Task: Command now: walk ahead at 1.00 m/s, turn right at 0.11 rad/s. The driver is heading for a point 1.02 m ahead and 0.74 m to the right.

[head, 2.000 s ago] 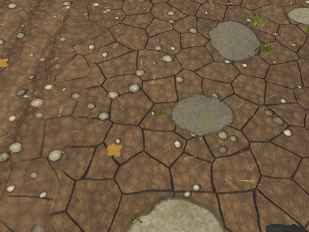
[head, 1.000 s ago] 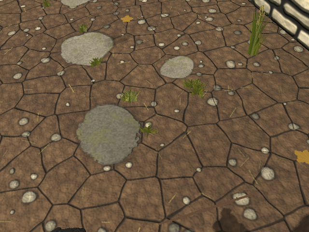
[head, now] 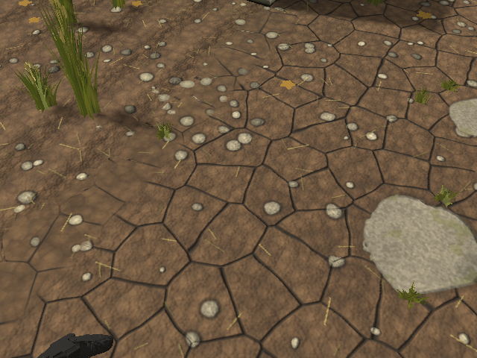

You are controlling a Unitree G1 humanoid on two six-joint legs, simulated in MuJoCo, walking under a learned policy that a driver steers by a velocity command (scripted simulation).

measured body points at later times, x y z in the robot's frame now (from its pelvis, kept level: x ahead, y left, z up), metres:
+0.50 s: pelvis +0.47 -0.12 +0.00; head +0.49 -0.14 +0.45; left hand +0.55 +0.13 -0.11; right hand +0.64 -0.42 -0.04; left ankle +0.75 -0.01 -0.67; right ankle +0.37 -0.16 -0.74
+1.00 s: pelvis +0.87 -0.29 -0.02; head +0.87 -0.32 +0.43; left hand +1.22 -0.33 -0.06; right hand +0.62 -0.45 -0.15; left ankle +0.84 -0.08 -0.74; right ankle +0.93 -0.53 -0.67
